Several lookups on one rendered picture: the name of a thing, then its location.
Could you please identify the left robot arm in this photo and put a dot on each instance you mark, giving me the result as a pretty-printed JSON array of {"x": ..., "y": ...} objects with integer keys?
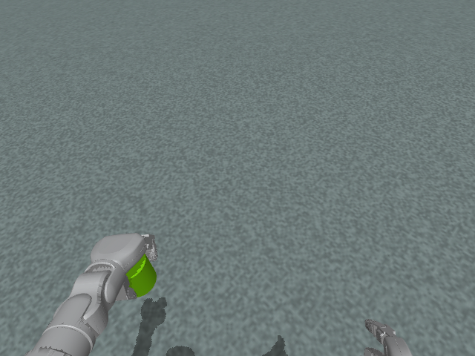
[{"x": 82, "y": 317}]

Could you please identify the right robot hand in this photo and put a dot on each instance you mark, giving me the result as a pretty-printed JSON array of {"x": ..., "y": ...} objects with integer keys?
[{"x": 393, "y": 345}]

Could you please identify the left robot hand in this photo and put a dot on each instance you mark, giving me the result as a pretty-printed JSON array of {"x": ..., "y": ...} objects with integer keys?
[{"x": 125, "y": 250}]

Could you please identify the tin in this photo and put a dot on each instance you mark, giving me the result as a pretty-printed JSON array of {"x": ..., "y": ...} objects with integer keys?
[{"x": 142, "y": 277}]

